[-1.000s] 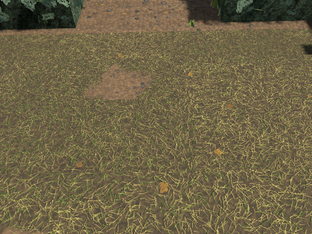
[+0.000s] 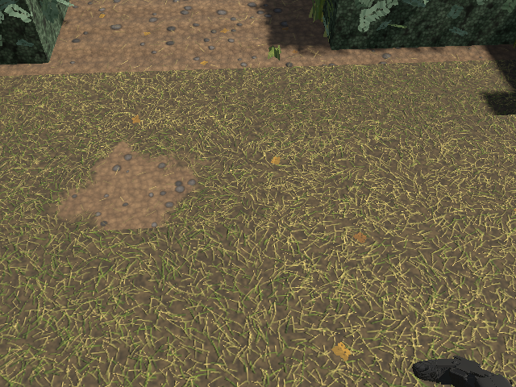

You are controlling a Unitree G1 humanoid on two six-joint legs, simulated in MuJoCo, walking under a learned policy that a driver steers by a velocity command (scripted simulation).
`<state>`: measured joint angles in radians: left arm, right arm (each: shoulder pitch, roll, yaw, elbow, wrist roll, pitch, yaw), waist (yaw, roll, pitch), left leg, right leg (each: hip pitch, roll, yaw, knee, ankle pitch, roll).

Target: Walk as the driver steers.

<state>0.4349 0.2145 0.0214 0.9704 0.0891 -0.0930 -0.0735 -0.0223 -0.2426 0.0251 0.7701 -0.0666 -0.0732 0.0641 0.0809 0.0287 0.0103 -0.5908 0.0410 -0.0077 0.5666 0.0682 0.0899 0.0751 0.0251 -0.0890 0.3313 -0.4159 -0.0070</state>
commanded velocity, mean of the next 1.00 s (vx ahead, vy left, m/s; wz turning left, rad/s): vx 0.50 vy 0.00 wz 0.28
